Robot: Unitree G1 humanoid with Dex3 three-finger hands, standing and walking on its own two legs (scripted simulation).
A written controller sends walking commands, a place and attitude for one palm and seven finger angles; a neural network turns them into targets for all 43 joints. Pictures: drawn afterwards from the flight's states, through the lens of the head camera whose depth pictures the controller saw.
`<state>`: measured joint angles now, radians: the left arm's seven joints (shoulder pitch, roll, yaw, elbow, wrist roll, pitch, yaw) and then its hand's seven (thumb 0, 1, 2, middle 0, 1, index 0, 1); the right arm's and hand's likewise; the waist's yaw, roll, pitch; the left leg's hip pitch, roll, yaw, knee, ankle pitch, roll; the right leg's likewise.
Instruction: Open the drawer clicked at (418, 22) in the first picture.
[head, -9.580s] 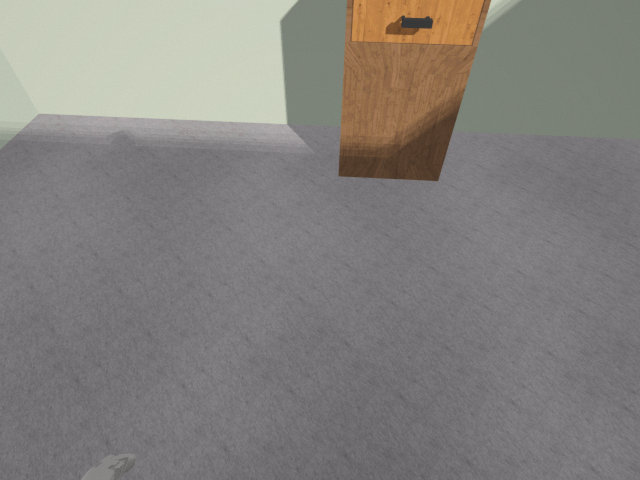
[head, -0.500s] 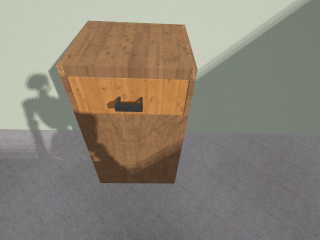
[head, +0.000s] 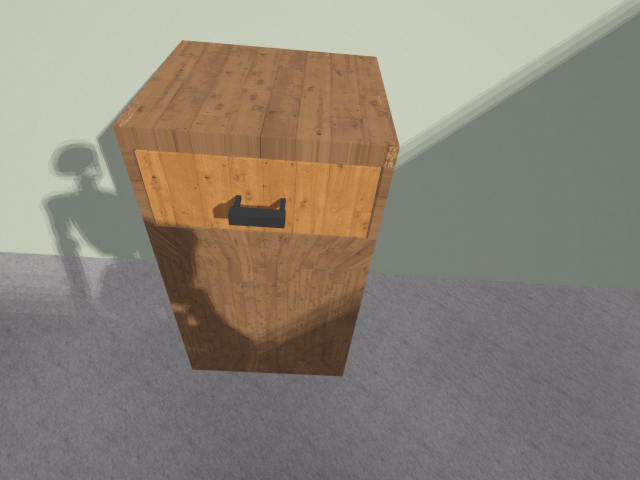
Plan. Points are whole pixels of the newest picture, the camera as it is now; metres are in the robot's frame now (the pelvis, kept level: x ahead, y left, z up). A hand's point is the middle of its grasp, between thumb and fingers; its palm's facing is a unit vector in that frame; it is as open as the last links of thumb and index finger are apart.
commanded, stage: shuffle to correct the standing spot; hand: left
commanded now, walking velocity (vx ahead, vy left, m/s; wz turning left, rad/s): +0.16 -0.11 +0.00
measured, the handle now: (259, 209) +0.60 +0.16 -0.02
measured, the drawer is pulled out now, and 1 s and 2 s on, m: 0.00 0.00 0.00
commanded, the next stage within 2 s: come to a stop and stand still in 0.22 s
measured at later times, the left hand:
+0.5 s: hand out of the picture +0.16 +0.10 -0.15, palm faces +0.09 -0.97 -0.23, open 7.1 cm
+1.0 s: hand out of the picture +0.06 +0.17 -0.17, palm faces +0.10 -0.97 -0.22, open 7.4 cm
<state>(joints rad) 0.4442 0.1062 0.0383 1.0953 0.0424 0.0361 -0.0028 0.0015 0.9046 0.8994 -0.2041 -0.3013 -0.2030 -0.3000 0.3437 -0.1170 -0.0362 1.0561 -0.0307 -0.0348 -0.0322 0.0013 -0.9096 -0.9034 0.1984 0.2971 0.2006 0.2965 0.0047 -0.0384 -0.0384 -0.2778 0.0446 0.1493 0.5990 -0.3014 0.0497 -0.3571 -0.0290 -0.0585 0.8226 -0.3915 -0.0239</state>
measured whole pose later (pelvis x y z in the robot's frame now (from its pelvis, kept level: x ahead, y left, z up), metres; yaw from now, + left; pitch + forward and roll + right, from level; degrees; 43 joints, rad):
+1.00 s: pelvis +0.06 -0.02 +0.01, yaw +1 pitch +0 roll +0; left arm 0.27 0.20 0.06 1.03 0.03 0.06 0.03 0.00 0.91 0.90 -0.20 -0.30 -0.20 -0.30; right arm 0.15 -0.15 -0.02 0.96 -0.03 0.03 -0.02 0.00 -0.91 -0.90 0.20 0.30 0.20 0.30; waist 0.04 -0.03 0.04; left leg -0.26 -0.03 0.10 0.45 -0.19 0.08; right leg -0.40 -0.05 -0.02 0.93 -0.40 0.03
